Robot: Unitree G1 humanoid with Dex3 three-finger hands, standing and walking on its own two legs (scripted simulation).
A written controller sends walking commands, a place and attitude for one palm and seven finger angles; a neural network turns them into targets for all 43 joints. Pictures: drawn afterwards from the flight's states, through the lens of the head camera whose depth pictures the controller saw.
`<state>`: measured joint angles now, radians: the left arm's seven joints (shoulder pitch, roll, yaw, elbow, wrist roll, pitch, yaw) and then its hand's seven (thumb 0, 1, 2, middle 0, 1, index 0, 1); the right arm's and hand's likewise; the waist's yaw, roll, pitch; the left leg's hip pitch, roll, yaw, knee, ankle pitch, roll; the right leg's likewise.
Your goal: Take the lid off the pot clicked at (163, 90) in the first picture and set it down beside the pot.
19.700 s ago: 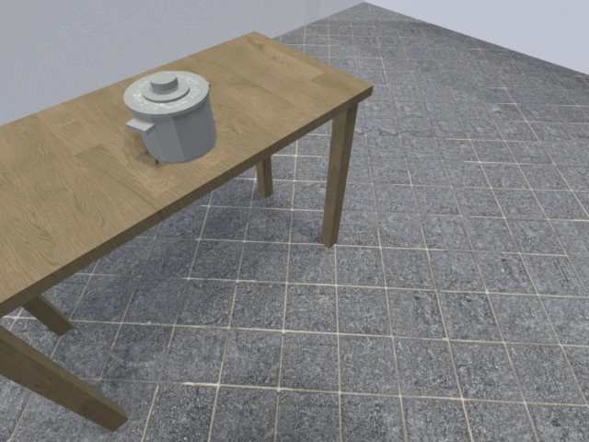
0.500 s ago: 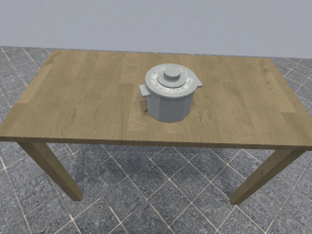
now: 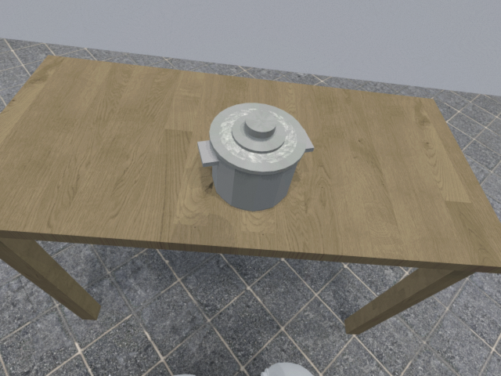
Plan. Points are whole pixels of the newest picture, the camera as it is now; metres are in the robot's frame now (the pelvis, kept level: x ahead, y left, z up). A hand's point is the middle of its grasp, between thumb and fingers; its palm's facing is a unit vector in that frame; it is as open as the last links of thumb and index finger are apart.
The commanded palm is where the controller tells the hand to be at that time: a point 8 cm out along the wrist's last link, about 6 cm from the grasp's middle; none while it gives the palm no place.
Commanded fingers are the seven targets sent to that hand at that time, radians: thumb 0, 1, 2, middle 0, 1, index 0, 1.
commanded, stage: shuffle to correct the standing spot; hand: left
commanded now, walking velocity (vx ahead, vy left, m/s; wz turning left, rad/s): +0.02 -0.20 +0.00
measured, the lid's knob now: (260, 124) +0.49 +0.03 +0.12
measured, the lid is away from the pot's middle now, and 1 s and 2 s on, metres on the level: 0.00 0.00 0.00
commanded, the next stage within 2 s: come to a stop and stand still in 0.24 s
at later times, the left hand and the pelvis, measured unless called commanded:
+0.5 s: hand out of the picture +0.08 +0.08 -0.18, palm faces +0.08 -0.98 -0.17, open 7.2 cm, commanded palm none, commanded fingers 0.00 0.90 0.90 -0.20 -0.30 -0.20 -0.30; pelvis +0.05 -0.10 +0.00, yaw +2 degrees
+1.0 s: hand out of the picture +0.05 +0.09 -0.17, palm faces +0.05 -0.97 -0.24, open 7.4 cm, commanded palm none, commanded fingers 0.00 0.90 0.90 -0.20 -0.30 -0.20 -0.30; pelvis +0.03 -0.09 +0.00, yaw +2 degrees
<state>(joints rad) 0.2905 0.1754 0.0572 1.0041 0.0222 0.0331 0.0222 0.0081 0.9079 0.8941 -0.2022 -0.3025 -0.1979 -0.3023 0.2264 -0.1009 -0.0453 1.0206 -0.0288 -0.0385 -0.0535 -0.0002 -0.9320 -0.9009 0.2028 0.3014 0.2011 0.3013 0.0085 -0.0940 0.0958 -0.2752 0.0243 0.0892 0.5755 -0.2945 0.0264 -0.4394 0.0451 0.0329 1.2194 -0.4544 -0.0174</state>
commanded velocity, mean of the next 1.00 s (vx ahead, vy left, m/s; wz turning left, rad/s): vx -0.03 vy -0.01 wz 0.00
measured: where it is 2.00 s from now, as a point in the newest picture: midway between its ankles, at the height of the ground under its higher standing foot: outside the picture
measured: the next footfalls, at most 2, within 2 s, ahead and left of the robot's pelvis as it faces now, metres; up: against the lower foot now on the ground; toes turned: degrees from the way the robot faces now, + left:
right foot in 0.22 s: +0.10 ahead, -0.23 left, +0.00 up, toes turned +0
left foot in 0.40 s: +0.06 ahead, +0.02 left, +0.00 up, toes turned +6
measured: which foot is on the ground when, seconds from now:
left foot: down 0.00-0.24, up 0.26-0.38, down 0.40-1.00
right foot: up 0.00-0.20, down 0.22-1.00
